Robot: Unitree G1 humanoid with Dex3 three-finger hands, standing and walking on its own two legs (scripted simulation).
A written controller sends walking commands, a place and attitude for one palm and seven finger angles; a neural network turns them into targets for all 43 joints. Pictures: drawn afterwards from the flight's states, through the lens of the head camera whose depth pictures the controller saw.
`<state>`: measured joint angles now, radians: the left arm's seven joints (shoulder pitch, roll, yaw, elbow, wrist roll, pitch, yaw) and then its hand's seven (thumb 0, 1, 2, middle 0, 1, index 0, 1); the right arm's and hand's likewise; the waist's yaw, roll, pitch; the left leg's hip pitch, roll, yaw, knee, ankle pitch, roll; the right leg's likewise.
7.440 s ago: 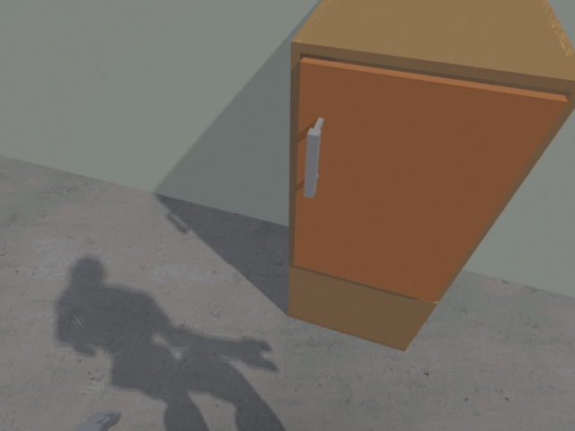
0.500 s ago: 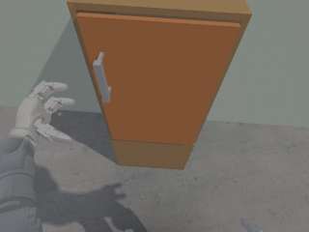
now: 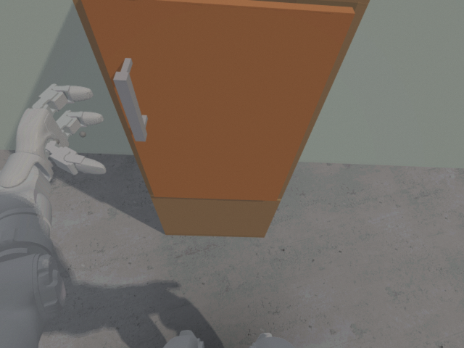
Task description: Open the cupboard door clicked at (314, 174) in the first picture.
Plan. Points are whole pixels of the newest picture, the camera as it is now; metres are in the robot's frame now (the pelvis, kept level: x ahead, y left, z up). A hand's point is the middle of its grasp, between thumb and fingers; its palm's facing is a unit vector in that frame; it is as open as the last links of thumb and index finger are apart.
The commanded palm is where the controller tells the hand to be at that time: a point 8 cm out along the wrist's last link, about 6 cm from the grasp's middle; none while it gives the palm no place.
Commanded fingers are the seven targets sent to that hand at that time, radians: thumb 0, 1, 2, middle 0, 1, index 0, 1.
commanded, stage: move the hooked fingers beside the handle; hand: left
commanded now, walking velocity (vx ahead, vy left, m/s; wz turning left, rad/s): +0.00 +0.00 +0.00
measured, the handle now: (134, 102) +0.53 +0.17 +0.09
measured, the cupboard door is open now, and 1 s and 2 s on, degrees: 0 0 0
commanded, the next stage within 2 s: slide the fingers in behind the handle in 1.10 s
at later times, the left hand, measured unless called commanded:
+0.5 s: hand (86, 119) +0.48 +0.24 +0.10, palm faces -0.05 -1.00 +0.00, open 14.0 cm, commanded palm +0.46 +0.29 +0.09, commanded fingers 0.00 -0.50 0.30 -0.30 -1.20 -0.30 -1.20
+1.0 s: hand (84, 130) +0.46 +0.24 +0.09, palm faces -0.04 -1.00 +0.02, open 14.0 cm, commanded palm +0.45 +0.29 +0.09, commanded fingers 0.00 -0.50 0.30 -0.30 -1.20 -0.30 -1.20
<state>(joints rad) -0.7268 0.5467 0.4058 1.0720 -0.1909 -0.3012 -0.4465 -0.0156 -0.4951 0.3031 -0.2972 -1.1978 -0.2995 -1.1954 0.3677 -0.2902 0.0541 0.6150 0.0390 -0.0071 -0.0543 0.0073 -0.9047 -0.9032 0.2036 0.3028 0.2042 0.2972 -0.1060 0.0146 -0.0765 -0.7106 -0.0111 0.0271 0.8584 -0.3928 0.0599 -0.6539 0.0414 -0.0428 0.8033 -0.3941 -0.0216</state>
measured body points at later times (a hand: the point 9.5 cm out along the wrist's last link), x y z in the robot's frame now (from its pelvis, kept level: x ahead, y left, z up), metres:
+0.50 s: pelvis +0.00 -0.01 -0.01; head +0.11 +0.01 +0.43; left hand +0.48 +0.29 +0.10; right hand +0.01 -0.28 -0.11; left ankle +0.01 +0.08 -0.70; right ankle -0.01 -0.11 -0.70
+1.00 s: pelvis +0.00 +0.01 -0.01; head +0.09 +0.03 +0.43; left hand +0.46 +0.30 +0.09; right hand +0.05 -0.26 -0.11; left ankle +0.01 +0.08 -0.70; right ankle -0.01 -0.11 -0.70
